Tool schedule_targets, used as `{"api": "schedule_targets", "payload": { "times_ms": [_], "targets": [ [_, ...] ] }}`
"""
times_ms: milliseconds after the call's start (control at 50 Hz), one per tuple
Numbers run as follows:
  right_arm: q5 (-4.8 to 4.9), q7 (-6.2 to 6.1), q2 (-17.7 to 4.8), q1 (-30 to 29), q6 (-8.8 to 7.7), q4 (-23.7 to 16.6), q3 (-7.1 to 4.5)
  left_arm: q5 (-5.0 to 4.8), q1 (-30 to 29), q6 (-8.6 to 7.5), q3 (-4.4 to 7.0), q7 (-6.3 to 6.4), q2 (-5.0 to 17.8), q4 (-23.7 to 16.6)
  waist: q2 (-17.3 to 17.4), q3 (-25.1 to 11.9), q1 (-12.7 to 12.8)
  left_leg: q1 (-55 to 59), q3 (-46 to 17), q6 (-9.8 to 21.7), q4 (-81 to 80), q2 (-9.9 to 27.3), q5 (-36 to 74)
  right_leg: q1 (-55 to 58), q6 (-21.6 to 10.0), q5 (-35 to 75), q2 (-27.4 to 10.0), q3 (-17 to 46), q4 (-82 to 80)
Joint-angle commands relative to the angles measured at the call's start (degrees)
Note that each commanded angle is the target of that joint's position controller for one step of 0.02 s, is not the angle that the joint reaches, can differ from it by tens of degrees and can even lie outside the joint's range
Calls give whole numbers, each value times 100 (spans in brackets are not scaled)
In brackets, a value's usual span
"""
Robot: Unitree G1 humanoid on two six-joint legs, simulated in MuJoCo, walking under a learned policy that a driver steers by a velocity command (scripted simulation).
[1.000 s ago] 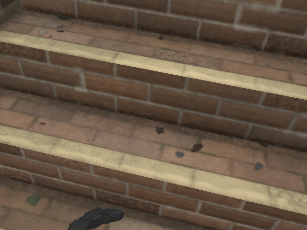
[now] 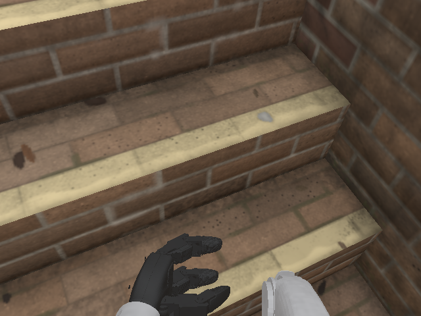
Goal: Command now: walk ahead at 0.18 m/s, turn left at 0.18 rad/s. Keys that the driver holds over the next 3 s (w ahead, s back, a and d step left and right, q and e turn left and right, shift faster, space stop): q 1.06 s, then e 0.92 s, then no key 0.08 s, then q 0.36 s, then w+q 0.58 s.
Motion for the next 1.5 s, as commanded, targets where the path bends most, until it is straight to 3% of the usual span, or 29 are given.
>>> {"api": "schedule_targets", "payload": {
  "times_ms": [20, 60, 80, 100, 140, 180, 300, 380, 480, 580, 600, 640, 660, 680, 700, 760, 820, 960, 1080, 1140, 1200, 1220, 1240, 1260, 1280, 1300, 1320, 1380, 1500],
  "targets": [
    [-91, 136, -2015, 873, -279, 288, -385, 79, 784, -215, 642, 89, 1162, -551, 2322, -1982, 1465, 134, -932, 1032, 881, 873, 11375, 4710, -613, -394, 812, -48, -2288],
    [57, 369, -1861, 25, -692, -72, -425, 477, 2852, 27, 1132, 454, 2069, 216, 549, -3503, 2212, -2275, -1307, 494, 3787, -56, 7761, 7664, -1773, 2003, -874, 3577, -4136],
    [164, 488, -1501, -404, -655, -7, -447, 717, 2992, 138, 1211, 530, 2383, 478, -1263, -3794, 2043, -3059, -1617, 237, 6930, -1112, 989, 7562, -2378, 2392, -1809, 5204, -6291],
    [270, 530, -1305, -823, -567, -216, -543, 859, 2350, 119, 1096, 434, 1894, 440, -714, -3477, 1704, -3672, -2556, 143, 9376, -1053, 198, 6722, -2009, 1686, -1879, 4696, -6209],
    [48, 325, -288, -1801, -226, -1272, -246, 293, 1032, 78, 911, 417, 1048, 850, -500, -1215, 881, -5056, -2169, 576, 10086, -633, 455, 4731, -954, -296, -1397, 2417, -5479],
    [8, 327, -200, -1432, -53, -1417, -133, 265, 875, 2, 799, 403, 531, 1362, -99, -394, 314, -5019, -2178, 878, 9808, -665, 671, 3869, -372, -286, -964, 978, -5175],
    [-124, -10, -580, -1062, 315, -1780, -14, 595, 643, 69, 854, 560, 1323, 1035, -477, -378, -88, -5067, -1628, 177, 10193, -851, 1174, 3980, -862, 1924, -1448, -303, -6801],
    [-113, -165, -874, -1955, 471, -2239, -165, 396, 1342, 216, 1010, 786, 1739, 1202, -598, 76, 424, -6712, -1729, 10, 11391, -703, -132, 5644, -780, 1135, -1774, -173, -7270],
    [-140, 84, -768, -2693, 381, -2905, -50, 373, 1682, 174, 1263, 1000, 2098, 924, -282, -59, 689, -7225, -1860, -113, 10716, -184, -377, 6786, -773, 1375, -2022, -417, -7262],
    [-28, 203, -772, -2502, 389, -2995, 4, 219, 660, 219, 1483, 722, 2416, 470, -376, -678, 252, -3953, -988, 253, 6155, 174, 260, 5544, -321, 972, -1387, -1682, -7368],
    [46, 170, -917, -2600, 335, -3058, -67, 79, 1183, 414, 1518, 655, 2480, 617, -461, -540, 438, -4339, -659, 281, 5378, -197, -1290, 6226, -403, 507, -1102, -1598, -7169],
    [63, 203, -1554, -1810, 158, -2797, -495, 58, 997, 530, 1472, 490, 2432, 477, -154, -1282, 110, -2436, -592, 709, 2700, -648, 606, 6901, -192, 3761, -1118, -1350, -5339],
    [-4, 224, -1544, -1563, 84, -2588, -569, -185, 1219, 542, 1380, 402, 2132, 516, -198, -1209, 173, -2199, -496, 821, 434, -938, 1489, 7429, 114, 3884, -972, -1241, -4483],
    [-160, 238, -2269, -1738, 8, -2271, -748, 38, 1456, 366, 1314, 447, 1647, 178, 1125, -743, 808, 193, -2226, 1402, 1148, -499, 3593, 3653, 711, 1485, -4, -1013, -2580],
    [-525, 206, -2688, -1185, -22, -2319, -857, 142, 890, 58, 1132, 468, 1255, 15, 1903, -1650, 425, 843, -4486, 2098, 1129, 776, 4667, 1817, 861, -420, 486, -345, -297],
    [-194, 114, -2001, -1088, 241, -2299, -672, 253, 720, -296, 1012, 235, 1061, 346, 512, -1785, 449, 725, -2727, 1450, 2093, 382, 6347, 1490, 668, -449, 401, 551, 1506],
    [-93, 46, -1468, -1410, 322, -2499, -486, 231, 222, -297, 920, 199, 1050, -12, 558, -1576, 491, 148, -3128, 1634, 1851, 425, 6105, 1184, 685, -459, 660, 498, 2656],
    [-186, -277, -2001, -1626, 408, -2710, -482, 116, 146, -129, 721, 329, 1209, -801, 473, -365, 715, -407, -3950, 1730, 773, 895, 3559, -795, 735, -906, 753, 938, 4871],
    [-193, -321, -2141, -1575, 660, -2744, -414, 233, 347, 16, 559, 667, 767, -1183, 896, -740, 685, -616, -3747, 1661, 698, 276, 2874, -326, 877, -292, 680, 588, 3669],
    [187, -333, -2210, -1948, 771, -2628, -482, 362, 118, 19, 314, 577, 484, -1515, 963, -590, 861, -545, -3009, 1364, 60, 193, 2719, 473, 381, -2397, 315, 262, 202],
    [284, -175, -2427, -1445, 679, -2280, -576, 358, 1184, 24, 737, 557, 888, -911, 1677, -1215, 1075, -784, -2793, 1550, 182, 617, 6729, 3478, -13, -3121, 891, -41, -934],
    [237, -64, -1943, -1303, 574, -1835, -459, 332, 1929, -49, 804, 426, 939, -380, 1509, -1398, 1079, 92, -1934, 1568, 940, 304, 8878, 3492, -254, -2389, 1142, 74, -1777],
    [120, 13, -1727, -1609, 523, -2127, -436, 297, 2173, -15, 968, 372, 1578, -179, -7, -1162, 972, -166, -1654, 1102, 1849, 21, 8457, 3189, -745, -565, 673, 1813, -3028],
    [-18, 102, -1871, -1612, 502, -2186, -489, 329, 2599, 92, 1104, 469, 1851, -24, -1455, -1894, 1134, -672, -1676, 882, 2675, -211, 6663, 4457, -834, -497, 379, 2963, -4136],
    [-218, 228, -1466, -1984, 546, -2348, -399, 403, 2204, 224, 1198, 628, 1843, 101, -2842, -1670, 1072, -2071, -1716, 655, 4287, -1107, 1514, 4477, -1299, -932, -194, 4635, -5398],
    [-31, 320, -1426, -2368, 473, -2319, -347, 589, 1776, 253, 1188, 703, 1766, -123, -1837, -1362, 1167, -2448, -2176, 380, 6750, -1342, -81, 3710, -1357, -1780, -193, 5110, -5766],
    [48, 387, -1239, -2653, 404, -2494, -257, 483, 1714, 213, 1154, 749, 1634, -15, -1143, -906, 1084, -3128, -2281, 307, 7997, -1359, -446, 3374, -1250, -2159, -174, 4658, -5343],
    [-180, 463, -1019, -2125, 330, -2490, -142, 260, 1632, 178, 1048, 792, 1042, 260, 86, 257, 687, -3487, -1643, 176, 7922, -1083, 164, 2565, -778, -1728, 467, 2669, -4046],
    [-158, 244, -1247, -2212, 379, -2978, -121, 299, 1622, 94, 1055, 870, 1247, -127, -636, -353, 737, -3270, -1669, 65, 7332, -1198, 1317, 2961, -1043, -602, 493, 2986, -3836]
  ]
}}
Next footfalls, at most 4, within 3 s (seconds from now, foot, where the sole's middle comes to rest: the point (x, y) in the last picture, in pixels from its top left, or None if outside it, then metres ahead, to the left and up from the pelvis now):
0.68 left None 0.12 0.21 -0.58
1.22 right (177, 301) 0.36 0.03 -0.37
1.72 left None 0.11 0.19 -0.58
1.94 right None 0.28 -0.01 -0.38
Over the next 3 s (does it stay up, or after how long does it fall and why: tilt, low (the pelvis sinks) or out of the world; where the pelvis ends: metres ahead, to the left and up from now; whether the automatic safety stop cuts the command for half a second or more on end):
stays up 0.15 0.04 0.18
